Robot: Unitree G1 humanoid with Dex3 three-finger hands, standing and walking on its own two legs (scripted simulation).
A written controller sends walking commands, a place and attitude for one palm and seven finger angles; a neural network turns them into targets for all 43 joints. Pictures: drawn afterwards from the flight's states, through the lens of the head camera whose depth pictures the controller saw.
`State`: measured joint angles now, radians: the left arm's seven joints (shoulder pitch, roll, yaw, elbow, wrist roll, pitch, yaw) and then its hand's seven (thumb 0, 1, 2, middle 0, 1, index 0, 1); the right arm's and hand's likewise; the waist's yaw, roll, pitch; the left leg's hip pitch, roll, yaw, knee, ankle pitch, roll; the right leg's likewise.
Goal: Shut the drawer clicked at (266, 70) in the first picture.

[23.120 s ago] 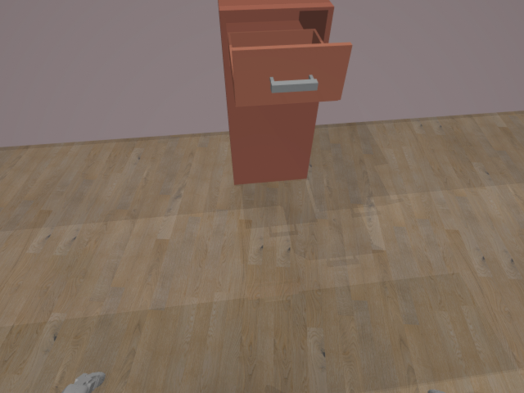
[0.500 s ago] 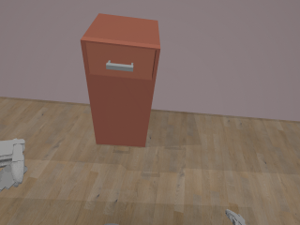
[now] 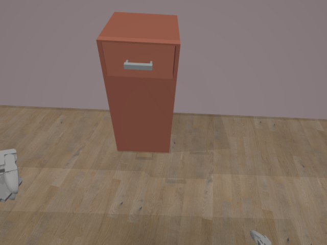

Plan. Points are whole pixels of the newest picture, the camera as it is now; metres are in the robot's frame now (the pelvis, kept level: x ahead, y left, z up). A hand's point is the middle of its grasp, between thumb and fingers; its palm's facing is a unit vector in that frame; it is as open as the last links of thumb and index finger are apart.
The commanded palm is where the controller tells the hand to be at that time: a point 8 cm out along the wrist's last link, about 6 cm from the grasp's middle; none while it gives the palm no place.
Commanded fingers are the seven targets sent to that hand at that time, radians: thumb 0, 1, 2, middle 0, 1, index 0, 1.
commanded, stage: let the arm hang, fingers relaxed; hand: left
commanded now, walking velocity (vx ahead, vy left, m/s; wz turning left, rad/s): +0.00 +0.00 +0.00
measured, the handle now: (138, 64) +0.92 +0.18 -0.01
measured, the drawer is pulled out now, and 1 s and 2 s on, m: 0.00 0.00 0.00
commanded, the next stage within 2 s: look to check the result in 1.12 s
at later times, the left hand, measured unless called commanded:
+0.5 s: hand out of the picture -0.05 +0.23 -0.17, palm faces +0.12 -0.96 -0.27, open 4.3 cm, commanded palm none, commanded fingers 0.00 0.90 0.90 -0.40 -0.52 -0.40 -0.52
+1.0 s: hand out of the picture -0.05 +0.19 -0.16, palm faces +0.11 -0.97 -0.19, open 7.3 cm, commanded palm none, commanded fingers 0.00 0.90 0.90 -0.20 -0.30 -0.20 -0.30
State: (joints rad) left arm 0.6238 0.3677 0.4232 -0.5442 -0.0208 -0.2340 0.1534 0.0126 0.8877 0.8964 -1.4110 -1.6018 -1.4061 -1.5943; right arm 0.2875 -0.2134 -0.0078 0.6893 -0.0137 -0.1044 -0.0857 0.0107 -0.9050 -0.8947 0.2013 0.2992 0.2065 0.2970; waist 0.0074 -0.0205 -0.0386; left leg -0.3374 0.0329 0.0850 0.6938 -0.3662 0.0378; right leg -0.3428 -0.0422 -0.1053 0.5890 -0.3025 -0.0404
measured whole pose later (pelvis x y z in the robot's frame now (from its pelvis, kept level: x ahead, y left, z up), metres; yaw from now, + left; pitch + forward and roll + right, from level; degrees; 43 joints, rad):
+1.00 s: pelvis -0.04 +0.01 +0.01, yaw +5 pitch -1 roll +0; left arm 0.29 0.14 0.01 1.10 0.02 0.00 0.03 0.01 0.91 0.90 -0.21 -0.31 -0.20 -0.30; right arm 0.28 -0.15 -0.03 1.09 -0.02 0.01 -0.02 0.00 -0.91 -0.89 0.20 0.30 0.20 0.30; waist -0.01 0.02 0.02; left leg -0.27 -0.05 0.01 0.41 -0.12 0.05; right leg -0.20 0.00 0.05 0.45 -0.23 0.01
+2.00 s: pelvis +0.01 -0.01 +0.01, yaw +4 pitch -1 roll +0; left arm 0.26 0.14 0.01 1.14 0.01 -0.01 0.04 0.01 0.91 0.90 -0.20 -0.30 -0.20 -0.29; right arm 0.25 -0.15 -0.02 1.14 -0.01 -0.01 -0.03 0.00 -0.91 -0.90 0.20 0.30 0.20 0.30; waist -0.01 0.01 0.05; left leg -0.20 -0.01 0.01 0.41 -0.19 0.01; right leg -0.12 0.03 0.05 0.40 -0.26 -0.02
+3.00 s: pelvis +0.01 +0.01 +0.01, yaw +4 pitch -1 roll +0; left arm 0.27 0.15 0.01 1.14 0.01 -0.01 0.04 0.01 0.91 0.90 -0.20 -0.30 -0.20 -0.29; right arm 0.26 -0.15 -0.02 1.15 -0.01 -0.01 -0.03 0.00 -0.91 -0.89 0.20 0.30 0.20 0.30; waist -0.01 0.00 0.05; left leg -0.19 -0.03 0.02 0.40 -0.19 0.03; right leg -0.11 0.01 0.06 0.39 -0.27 0.00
